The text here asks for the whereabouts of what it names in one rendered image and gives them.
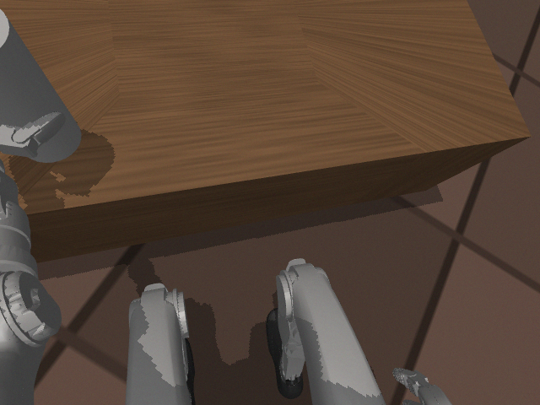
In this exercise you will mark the left robot hand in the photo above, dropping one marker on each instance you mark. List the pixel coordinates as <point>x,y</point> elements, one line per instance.
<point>18,140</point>

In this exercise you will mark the right robot foot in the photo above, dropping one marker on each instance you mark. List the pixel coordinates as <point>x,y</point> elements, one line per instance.
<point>288,389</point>

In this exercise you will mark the left robot arm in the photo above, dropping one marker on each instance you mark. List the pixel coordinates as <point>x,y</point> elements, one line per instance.
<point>29,316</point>

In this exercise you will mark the bottle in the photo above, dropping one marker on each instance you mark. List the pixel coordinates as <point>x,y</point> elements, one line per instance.
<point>27,95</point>

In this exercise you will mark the right robot hand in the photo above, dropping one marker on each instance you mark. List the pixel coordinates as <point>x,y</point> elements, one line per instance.
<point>419,386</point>

